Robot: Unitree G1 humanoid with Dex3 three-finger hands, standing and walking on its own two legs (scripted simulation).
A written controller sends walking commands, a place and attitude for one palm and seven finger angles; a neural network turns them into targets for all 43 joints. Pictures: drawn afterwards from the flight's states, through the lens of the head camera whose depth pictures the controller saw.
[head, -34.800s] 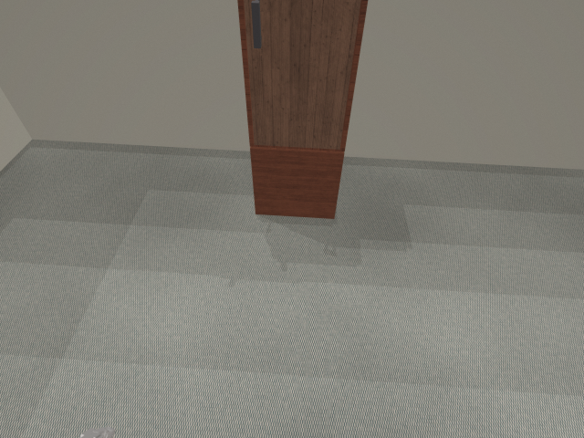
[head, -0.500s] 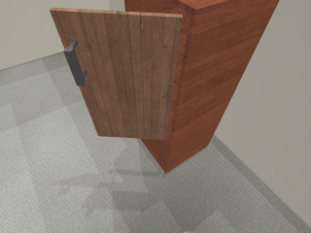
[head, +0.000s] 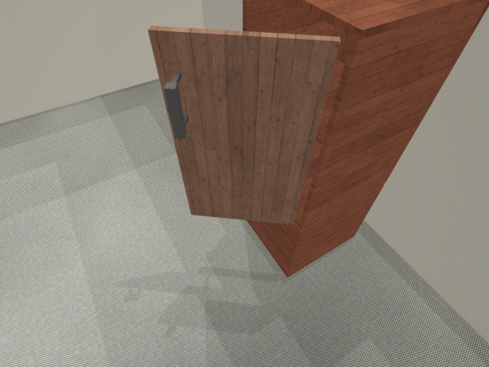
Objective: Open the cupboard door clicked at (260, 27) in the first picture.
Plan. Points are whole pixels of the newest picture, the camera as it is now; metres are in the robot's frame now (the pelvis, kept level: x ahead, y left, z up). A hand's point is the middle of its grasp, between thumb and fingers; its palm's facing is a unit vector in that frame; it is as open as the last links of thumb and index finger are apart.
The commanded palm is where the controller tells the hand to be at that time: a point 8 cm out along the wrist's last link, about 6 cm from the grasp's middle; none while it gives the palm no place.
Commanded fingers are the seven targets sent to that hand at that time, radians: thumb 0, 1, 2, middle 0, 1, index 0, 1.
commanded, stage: come to a stop and stand still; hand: left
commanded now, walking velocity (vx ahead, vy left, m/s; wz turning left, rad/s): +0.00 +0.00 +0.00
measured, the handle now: (178, 106) +0.57 +0.20 +0.11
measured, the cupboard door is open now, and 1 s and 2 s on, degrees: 53 53 53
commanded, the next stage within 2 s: look again from close up in 0.96 s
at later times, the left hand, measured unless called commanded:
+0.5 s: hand out of the picture +0.01 +0.21 -0.18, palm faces +0.07 -0.98 -0.19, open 7.3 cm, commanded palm none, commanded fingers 0.00 0.90 0.90 -0.20 -0.30 -0.20 -0.30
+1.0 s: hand out of the picture -0.02 +0.24 -0.18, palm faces +0.04 -0.98 -0.19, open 7.4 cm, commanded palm none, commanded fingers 0.00 0.90 0.90 -0.20 -0.30 -0.20 -0.30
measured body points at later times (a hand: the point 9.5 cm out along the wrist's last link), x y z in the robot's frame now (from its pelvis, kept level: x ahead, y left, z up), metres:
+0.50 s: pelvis +0.00 +0.04 +0.00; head +0.01 +0.04 +0.45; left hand +0.01 +0.26 -0.16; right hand +0.00 -0.17 -0.16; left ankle +0.00 +0.17 -0.74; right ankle +0.01 -0.07 -0.74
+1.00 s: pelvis -0.02 +0.07 +0.00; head -0.03 +0.07 +0.45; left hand -0.02 +0.29 -0.16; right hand +0.00 -0.16 -0.16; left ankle +0.00 +0.17 -0.74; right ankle +0.01 -0.07 -0.74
